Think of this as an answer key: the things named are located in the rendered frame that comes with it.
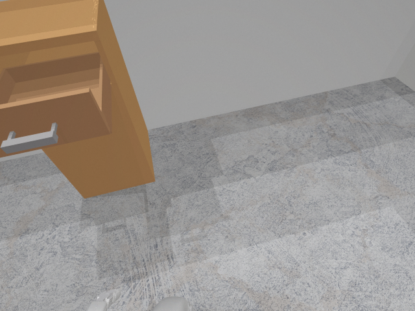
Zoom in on left robot thigh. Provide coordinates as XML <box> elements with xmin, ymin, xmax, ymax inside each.
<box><xmin>152</xmin><ymin>296</ymin><xmax>193</xmax><ymax>311</ymax></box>

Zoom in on handle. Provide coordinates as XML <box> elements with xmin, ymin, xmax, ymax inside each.
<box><xmin>1</xmin><ymin>122</ymin><xmax>58</xmax><ymax>154</ymax></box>

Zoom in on drawer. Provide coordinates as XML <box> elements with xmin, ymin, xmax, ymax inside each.
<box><xmin>0</xmin><ymin>52</ymin><xmax>112</xmax><ymax>157</ymax></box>

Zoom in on robot left hand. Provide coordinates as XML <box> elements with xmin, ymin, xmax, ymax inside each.
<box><xmin>86</xmin><ymin>289</ymin><xmax>121</xmax><ymax>311</ymax></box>

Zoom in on cabinet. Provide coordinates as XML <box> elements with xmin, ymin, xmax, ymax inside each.
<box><xmin>0</xmin><ymin>0</ymin><xmax>155</xmax><ymax>199</ymax></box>

